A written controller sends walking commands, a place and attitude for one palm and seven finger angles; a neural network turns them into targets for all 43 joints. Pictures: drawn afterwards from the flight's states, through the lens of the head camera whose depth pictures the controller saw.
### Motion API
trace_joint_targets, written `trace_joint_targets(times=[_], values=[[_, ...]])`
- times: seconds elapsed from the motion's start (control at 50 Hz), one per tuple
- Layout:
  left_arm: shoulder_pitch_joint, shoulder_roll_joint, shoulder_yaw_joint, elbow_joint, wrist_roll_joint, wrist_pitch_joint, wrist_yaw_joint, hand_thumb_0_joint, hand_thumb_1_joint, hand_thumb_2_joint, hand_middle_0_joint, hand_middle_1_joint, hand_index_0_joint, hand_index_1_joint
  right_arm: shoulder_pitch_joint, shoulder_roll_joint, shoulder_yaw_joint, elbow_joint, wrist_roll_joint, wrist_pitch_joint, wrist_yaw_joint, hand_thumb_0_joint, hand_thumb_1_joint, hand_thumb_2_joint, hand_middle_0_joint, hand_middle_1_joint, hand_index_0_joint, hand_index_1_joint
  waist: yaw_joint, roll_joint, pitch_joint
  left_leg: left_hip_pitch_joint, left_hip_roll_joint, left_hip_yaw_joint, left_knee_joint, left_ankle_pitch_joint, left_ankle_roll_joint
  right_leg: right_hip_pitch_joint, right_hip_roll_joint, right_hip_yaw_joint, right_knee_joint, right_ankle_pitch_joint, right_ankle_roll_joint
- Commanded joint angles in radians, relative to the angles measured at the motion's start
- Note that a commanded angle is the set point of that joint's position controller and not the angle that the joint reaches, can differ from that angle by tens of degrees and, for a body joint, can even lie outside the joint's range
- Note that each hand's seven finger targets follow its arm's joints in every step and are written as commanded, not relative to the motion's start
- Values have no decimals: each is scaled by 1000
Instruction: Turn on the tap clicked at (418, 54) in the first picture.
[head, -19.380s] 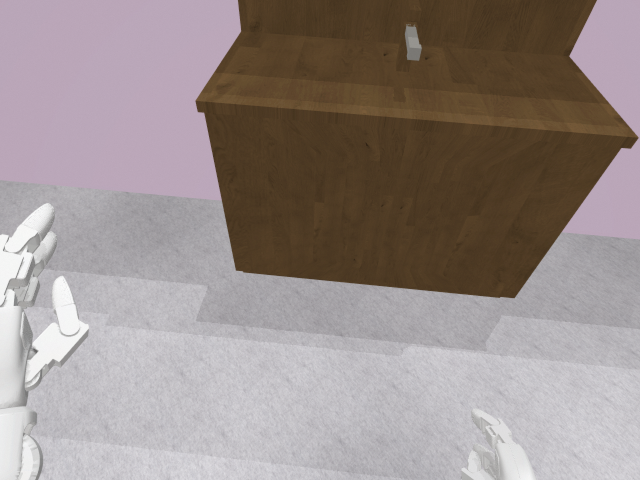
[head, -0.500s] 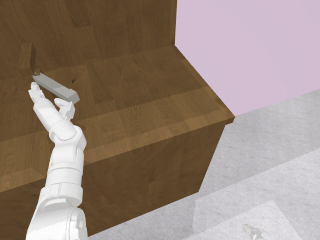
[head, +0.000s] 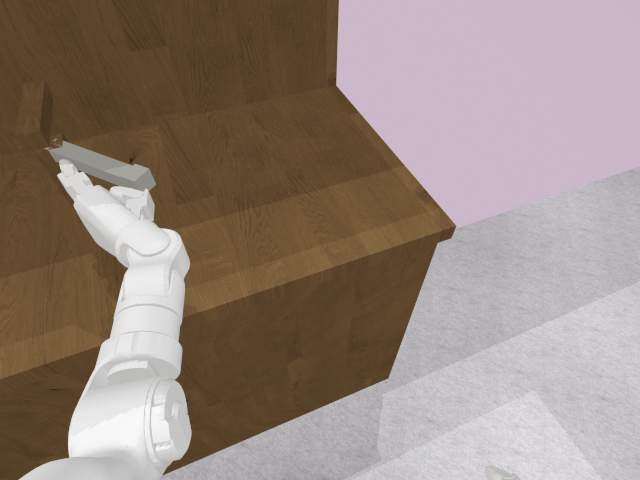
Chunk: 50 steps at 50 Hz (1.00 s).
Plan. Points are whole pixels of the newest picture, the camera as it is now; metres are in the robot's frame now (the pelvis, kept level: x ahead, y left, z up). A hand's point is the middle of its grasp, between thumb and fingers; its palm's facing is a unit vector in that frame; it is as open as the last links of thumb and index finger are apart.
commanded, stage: push the lever round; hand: left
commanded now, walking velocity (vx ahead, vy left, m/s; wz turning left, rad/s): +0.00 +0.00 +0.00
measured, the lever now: (138, 180) +0.46 +0.25 +0.13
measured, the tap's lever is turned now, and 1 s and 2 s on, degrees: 42 73 83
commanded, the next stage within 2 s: lift the hand up off the lever in 1.10 s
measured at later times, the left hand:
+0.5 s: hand (174, 176) +0.48 +0.21 +0.13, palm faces +0.83 -0.54 -0.09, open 7.7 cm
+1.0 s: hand (192, 156) +0.52 +0.19 +0.13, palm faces +0.84 -0.53 -0.16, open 8.0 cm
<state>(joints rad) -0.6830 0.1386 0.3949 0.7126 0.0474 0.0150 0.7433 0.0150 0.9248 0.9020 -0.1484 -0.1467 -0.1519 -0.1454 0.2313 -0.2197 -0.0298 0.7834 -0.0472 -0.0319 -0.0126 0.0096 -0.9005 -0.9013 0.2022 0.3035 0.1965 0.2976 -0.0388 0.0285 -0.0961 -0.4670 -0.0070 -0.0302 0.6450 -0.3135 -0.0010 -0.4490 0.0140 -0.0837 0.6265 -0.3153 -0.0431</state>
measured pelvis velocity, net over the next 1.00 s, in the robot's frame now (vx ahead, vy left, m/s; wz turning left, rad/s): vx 0.01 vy -0.02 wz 0.00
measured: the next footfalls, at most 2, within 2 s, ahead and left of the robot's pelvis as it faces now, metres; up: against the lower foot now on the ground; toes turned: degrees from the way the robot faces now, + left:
none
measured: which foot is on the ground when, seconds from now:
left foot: down 0.00-1.00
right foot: down 0.00-1.00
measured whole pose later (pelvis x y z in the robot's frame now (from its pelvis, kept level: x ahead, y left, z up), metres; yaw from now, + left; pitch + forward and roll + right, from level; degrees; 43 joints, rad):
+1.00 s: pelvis +0.01 -0.02 -0.01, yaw +0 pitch +15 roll +0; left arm -1.07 0.25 0.53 1.11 0.18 0.03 0.92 0.01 0.92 0.90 -0.15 -0.15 -0.10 -0.12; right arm 0.33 -0.24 -0.05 0.81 -0.11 -0.01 0.07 0.01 -0.90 -0.90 0.20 0.30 0.19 0.30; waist -0.13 0.04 -0.14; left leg -0.64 0.01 -0.05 0.71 -0.34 -0.03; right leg -0.62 0.03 -0.10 0.69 -0.34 -0.07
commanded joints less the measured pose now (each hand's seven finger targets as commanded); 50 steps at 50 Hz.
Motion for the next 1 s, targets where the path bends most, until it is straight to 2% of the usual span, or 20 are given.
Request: trace_joint_targets(times=[0.0,0.08,0.1,0.14,0.24,0.3,0.36,0.4,0.44,0.48,0.5,0.52,0.56,0.6,0.66,0.7,0.76,0.8,0.94,0.98], values=[[-469,227,14,-192,46,-75,20,0,900,900,-150,-150,-150,-150,-6,-134,-46,-104,-10,-34,-4,0,-900,-900,200,300,200,300,-4,-9,-331,111,-8,8,-41,271,14,168,-11,36,-70,291,18],[-528,172,-35,-148,52,-71,35,0,900,900,-150,-150,-150,-150,-2,-128,-43,-103,-13,-32,6,0,-900,-900,200,300,200,300,-28,-29,-302,85,-10,15,-37,235,18,143,-14,37,-74,273,24],[-544,209,2,-139,56,-75,43,0,900,900,-150,-150,-150,-150,3,-134,-46,-95,-16,-32,4,0,-900,-900,200,300,200,300,-28,-29,-303,84,-9,8,-38,227,19,136,-12,34,-73,255,23],[-586,174,-30,-125,59,-77,51,0,900,900,-150,-150,-150,-150,5,-130,-44,-96,-18,-33,10,0,-900,-900,200,300,200,300,-40,-17,-306,86,-10,11,-36,218,19,117,-12,35,-73,241,24],[-682,172,-32,-59,83,-86,84,0,900,900,-150,-150,-150,-150,34,-130,-46,-75,-31,-34,23,0,-900,-900,200,300,200,300,-56,9,-332,86,-9,4,-24,217,15,81,-9,29,-57,222,21],[-679,187,-1,-10,93,-84,104,0,900,900,-150,-150,-150,-150,52,-134,-51,-63,-40,-29,33,0,-900,-900,200,300,200,300,-51,12,-351,85,-7,-5,-14,246,11,71,-4,23,-44,233,19],[-729,154,-21,12,98,-83,124,0,900,900,-150,-150,-150,-150,68,-132,-54,-61,-45,-27,46,0,-900,-900,200,300,200,300,-67,-5,-370,84,-4,-3,-1,256,13,52,-1,21,-35,237,22],[-741,191,19,29,107,-80,139,0,900,900,-150,-150,-150,-150,83,-138,-57,-52,-51,-23,51,0,-900,-900,200,300,200,300,-58,12,-381,83,-2,-8,0,271,9,51,0,17,-26,240,19],[-771,150,-17,32,115,-75,147,0,900,900,-150,-150,-150,-150,93,-134,-57,-52,-55,-20,59,0,-900,-900,200,300,200,300,-73,4,-395,88,-1,-5,11,292,11,43,1,17,-21,258,21],[-757,152,-2,60,115,-62,159,0,900,900,-150,-150,-150,-150,103,-136,-59,-51,-58,-17,67,0,-900,-900,200,300,200,300,-70,-8,-393,76,-1,-1,13,293,12,48,2,14,-21,264,22],[-764,186,28,52,121,-61,165,0,900,900,-150,-150,-150,-150,106,-141,-61,-45,-59,-14,67,0,-900,-900,200,300,200,300,-62,13,-405,83,2,-9,12,305,8,49,2,13,-16,264,19],[-759,161,14,66,117,-55,168,0,900,900,-150,-150,-150,-150,110,-136,-60,-48,-59,-13,70,0,-900,-900,200,300,200,300,-67,-4,-406,77,1,-2,14,303,12,50,3,16,-18,271,23],[-798,182,29,93,123,-45,176,0,900,900,-150,-150,-150,-150,119,-139,-59,-42,-62,-9,72,0,-900,-900,200,300,200,300,-79,-24,-382,45,1,2,15,277,17,53,-2,17,-24,270,29],[-796,212,60,103,131,-40,185,0,900,900,-150,-150,-150,-150,124,-142,-62,-36,-64,-8,74,0,-900,-900,200,300,200,300,-71,-14,-388,39,0,1,13,271,20,59,-2,17,-25,270,27],[-816,188,38,129,141,-34,189,0,900,900,-150,-150,-150,-150,139,-139,-60,-36,-67,-9,81,0,-900,-900,200,300,200,300,-87,-34,-386,32,1,7,19,263,26,44,-1,18,-27,270,33],[-839,222,56,135,152,-35,190,0,900,900,-150,-150,-150,-150,146,-143,-61,-28,-69,-6,78,0,-900,-900,200,300,200,300,-88,-4,-385,24,1,4,19,250,27,40,-3,22,-26,262,32],[-852,238,59,167,153,-32,187,0,900,900,-150,-150,-150,-150,161,-144,-58,-32,-67,-6,77,0,-900,-900,200,300,200,300,-101,-44,-378,-10,-1,14,25,234,34,54,-8,30,-32,289,42],[-865,310,105,186,160,-31,184,0,900,900,-150,-150,-150,-150,172,-153,-59,-29,-68,-1,72,0,-900,-900,200,300,200,300,-97,-30,-386,-31,-4,13,25,221,37,71,-14,39,-32,299,45],[-860,311,100,218,162,-35,172,0,900,900,-150,-150,-150,-150,208,-151,-57,-38,-66,2,78,0,-900,-900,200,300,200,300,-108,-19,-424,-24,-1,17,39,256,39,73,-13,40,-25,356,51],[-889,300,84,242,162,-31,170,0,900,900,-150,-150,-150,-150,212,-155,-54,-36,-66,3,78,0,-900,-900,200,300,200,300,-122,-32,-387,-49,-1,18,34,230,40,63,-14,40,-33,343,55]])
